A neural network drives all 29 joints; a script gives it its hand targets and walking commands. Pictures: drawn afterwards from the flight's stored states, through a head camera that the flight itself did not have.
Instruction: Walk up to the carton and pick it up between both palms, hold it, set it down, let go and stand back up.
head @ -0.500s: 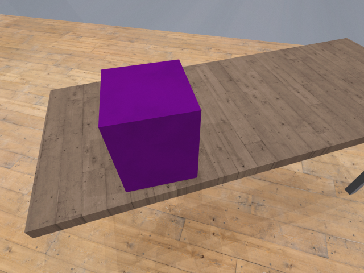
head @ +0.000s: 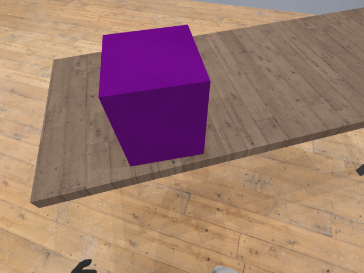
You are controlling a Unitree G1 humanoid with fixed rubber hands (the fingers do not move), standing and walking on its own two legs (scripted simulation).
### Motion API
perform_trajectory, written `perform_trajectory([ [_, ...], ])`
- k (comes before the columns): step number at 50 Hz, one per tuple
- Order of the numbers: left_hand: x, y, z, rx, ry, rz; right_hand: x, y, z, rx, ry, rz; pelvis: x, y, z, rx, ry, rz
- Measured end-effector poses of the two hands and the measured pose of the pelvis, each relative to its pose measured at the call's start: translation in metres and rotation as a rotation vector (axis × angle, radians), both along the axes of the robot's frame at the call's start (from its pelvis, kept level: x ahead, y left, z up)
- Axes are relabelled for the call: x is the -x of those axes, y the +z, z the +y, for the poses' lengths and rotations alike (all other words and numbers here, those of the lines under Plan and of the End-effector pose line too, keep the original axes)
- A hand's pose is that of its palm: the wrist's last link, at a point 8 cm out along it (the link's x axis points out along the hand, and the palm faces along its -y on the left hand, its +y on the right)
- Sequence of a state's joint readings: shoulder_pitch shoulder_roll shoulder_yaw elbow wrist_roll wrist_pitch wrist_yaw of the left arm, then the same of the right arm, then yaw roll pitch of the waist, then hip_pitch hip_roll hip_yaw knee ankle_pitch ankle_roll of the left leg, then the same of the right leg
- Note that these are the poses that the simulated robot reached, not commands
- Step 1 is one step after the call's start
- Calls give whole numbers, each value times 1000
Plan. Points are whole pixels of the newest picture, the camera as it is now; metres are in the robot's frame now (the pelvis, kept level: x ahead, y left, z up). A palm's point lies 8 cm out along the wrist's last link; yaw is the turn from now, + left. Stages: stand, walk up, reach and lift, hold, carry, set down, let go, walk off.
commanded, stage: reach and lift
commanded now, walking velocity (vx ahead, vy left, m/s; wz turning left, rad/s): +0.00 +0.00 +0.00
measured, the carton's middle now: (157, 99) +0.51 +0.07 +0.08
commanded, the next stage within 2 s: none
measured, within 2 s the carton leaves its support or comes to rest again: neither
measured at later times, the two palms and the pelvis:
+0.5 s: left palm (71, 253) +0.19 +0.26 -0.07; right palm (301, 257) +0.17 -0.24 -0.08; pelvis +0.01 +0.00 +0.01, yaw +2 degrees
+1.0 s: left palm (72, 251) +0.19 +0.24 -0.04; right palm (298, 247) +0.18 -0.22 -0.03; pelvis +0.01 +0.02 +0.03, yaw +2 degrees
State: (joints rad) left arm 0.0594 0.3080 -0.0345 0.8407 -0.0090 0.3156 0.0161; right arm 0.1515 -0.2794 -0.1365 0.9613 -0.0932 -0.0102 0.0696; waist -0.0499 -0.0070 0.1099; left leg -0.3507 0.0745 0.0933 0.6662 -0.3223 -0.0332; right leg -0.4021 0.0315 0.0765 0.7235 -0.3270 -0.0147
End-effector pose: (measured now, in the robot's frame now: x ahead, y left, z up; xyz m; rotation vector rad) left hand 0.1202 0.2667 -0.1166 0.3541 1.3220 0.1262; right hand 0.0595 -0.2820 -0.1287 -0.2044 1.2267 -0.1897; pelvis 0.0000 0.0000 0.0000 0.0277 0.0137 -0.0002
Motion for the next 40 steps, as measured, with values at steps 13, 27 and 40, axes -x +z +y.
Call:
perform_trajectory([
  [13, -72, 45, -23, 55, -52, -203, -108, 43, 21, -8, 20, -319, -7, 2, 1, 14, 37, -94],
  [27, -77, 57, -10, 59, -15, -360, -112, 54, 47, -33, 89, -407, -14, 15, 7, 23, 39, -41],
  [40, -68, 64, -22, 121, 34, -471, -104, 79, 53, -35, 107, -477, -18, 27, 13, 24, 37, -83],
])
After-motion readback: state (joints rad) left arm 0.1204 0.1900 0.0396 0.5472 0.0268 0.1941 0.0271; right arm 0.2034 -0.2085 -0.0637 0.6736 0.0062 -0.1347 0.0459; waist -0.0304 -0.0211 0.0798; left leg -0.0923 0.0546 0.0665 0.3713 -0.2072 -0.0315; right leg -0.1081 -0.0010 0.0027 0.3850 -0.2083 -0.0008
